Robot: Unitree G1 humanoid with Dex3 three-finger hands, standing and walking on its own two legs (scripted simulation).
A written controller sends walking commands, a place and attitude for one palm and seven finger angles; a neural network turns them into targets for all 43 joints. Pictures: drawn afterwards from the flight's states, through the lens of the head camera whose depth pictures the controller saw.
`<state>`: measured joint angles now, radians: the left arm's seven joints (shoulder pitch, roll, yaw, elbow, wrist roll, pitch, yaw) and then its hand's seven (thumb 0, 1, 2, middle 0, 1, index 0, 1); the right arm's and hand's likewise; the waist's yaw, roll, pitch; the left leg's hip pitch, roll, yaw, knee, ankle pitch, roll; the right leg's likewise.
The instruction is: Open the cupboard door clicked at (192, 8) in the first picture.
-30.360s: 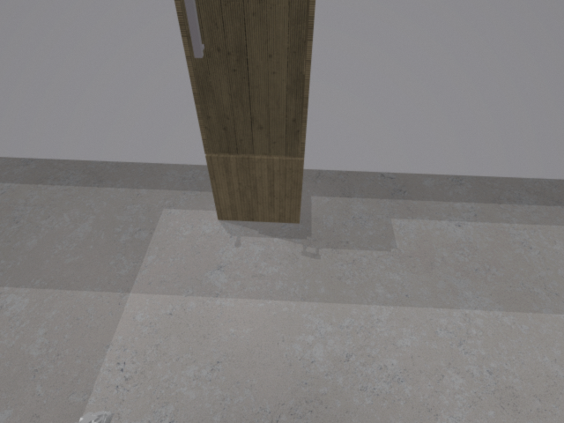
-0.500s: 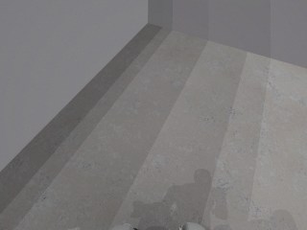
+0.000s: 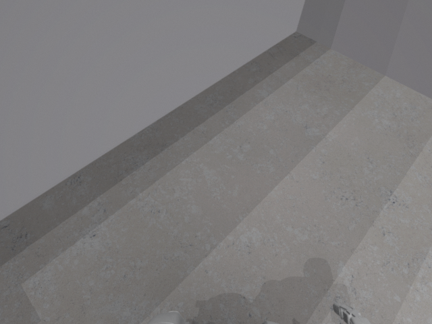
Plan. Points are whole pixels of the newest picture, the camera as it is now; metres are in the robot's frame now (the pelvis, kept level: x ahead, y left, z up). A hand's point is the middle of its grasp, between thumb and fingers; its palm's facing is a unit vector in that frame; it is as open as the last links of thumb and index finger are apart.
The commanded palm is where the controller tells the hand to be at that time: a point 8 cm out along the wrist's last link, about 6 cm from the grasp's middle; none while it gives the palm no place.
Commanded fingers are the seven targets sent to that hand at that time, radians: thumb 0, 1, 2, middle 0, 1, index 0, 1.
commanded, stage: turn to face it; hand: left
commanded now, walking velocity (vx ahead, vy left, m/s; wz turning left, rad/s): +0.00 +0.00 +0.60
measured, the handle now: out of the picture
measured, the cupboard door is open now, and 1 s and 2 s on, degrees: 51 51 51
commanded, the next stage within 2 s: none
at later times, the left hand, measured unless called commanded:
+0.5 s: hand out of the picture +0.05 +0.16 -0.15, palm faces +0.32 -0.92 -0.22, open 7.4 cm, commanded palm none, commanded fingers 0.00 0.90 0.90 -0.20 -0.30 -0.20 -0.30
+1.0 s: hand out of the picture +0.05 +0.17 -0.13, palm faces +0.57 -0.77 -0.29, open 7.4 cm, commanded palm none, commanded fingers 0.00 0.90 0.90 -0.20 -0.30 -0.20 -0.30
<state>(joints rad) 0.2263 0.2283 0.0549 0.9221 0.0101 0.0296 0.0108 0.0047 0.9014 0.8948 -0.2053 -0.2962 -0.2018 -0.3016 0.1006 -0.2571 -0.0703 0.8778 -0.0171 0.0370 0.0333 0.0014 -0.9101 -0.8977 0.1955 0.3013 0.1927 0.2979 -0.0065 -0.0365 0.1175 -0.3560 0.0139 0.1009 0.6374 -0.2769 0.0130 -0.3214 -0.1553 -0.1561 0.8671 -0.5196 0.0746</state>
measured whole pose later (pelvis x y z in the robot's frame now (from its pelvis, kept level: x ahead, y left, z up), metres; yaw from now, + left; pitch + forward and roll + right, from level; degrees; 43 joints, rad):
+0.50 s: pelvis +0.04 -0.04 +0.01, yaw +19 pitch +2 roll +2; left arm 0.20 0.19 0.04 0.88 0.02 0.00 0.01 0.00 0.90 0.89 -0.20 -0.30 -0.20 -0.30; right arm 0.11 -0.24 -0.07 0.91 -0.01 0.07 0.03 0.00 -0.91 -0.90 0.20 0.30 0.19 0.30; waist -0.01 -0.04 0.12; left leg -0.38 0.01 0.10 0.76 -0.44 -0.05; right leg -0.23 -0.16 -0.18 0.57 -0.35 0.04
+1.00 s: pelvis +0.08 -0.06 +0.01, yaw +36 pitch +1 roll +1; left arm 0.15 0.20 0.05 0.86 0.02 0.01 0.03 0.00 0.91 0.90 -0.20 -0.30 -0.20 -0.30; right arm 0.17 -0.26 -0.09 0.93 -0.02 0.08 0.02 0.00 -0.91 -0.90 0.20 0.30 0.20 0.30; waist -0.03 0.04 0.10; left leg -0.49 -0.01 -0.02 1.08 -0.49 -0.05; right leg -0.27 -0.08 -0.09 0.58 -0.33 0.01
